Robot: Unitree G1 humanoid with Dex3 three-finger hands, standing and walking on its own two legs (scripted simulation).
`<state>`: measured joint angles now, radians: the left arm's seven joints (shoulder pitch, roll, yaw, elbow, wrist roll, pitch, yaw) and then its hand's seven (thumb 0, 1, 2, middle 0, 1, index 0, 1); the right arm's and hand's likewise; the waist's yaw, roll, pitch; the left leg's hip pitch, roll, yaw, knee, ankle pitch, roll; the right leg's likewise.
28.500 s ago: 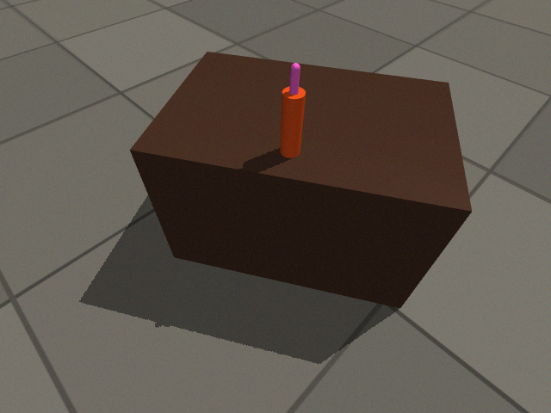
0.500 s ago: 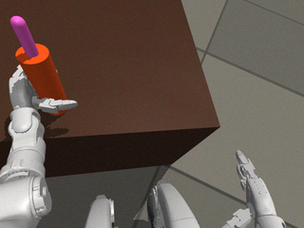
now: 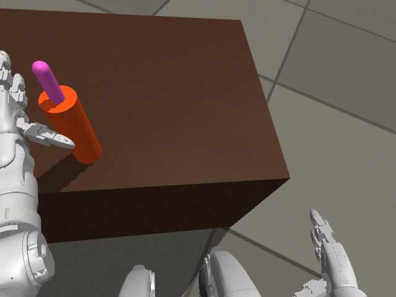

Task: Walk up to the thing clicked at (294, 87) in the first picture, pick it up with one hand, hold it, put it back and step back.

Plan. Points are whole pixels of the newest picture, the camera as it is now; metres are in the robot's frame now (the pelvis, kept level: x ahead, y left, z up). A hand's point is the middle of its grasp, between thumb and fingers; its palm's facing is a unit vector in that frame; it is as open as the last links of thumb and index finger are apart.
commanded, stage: rise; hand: left
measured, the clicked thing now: (69, 119) +0.45 +0.20 +0.05
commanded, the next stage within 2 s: sink last in 0.18 s
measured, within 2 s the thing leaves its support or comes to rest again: neither
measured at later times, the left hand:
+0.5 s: hand out of the picture +0.42 +0.35 +0.10, palm faces +0.39 -0.85 -0.34, open 17.2 cm
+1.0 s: hand (8, 267) +0.21 +0.24 +0.06, palm faces +0.29 -0.90 -0.32, open 17.1 cm
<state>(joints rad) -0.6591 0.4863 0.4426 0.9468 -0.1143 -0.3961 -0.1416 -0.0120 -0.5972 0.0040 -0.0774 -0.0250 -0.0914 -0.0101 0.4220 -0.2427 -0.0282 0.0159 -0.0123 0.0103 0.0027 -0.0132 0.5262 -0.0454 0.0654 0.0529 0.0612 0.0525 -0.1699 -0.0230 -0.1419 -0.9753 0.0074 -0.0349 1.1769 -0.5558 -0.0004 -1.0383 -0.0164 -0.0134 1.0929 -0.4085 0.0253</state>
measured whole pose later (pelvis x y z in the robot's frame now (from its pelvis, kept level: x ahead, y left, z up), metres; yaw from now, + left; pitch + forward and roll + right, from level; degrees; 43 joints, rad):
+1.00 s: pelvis +0.04 -0.01 +0.06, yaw +1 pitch +7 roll +0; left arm 0.51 0.27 0.18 -0.10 -0.07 0.06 0.07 -0.01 -0.43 0.03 -0.05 -0.05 -0.06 -0.04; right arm 0.45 -0.22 -0.07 0.19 0.07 0.03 -0.07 -0.01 0.49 -0.06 0.06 0.05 0.06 0.05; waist 0.03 0.01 -0.11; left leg -0.47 -0.01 -0.03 0.83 -0.48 0.00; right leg -0.55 -0.03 -0.02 0.82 -0.38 0.02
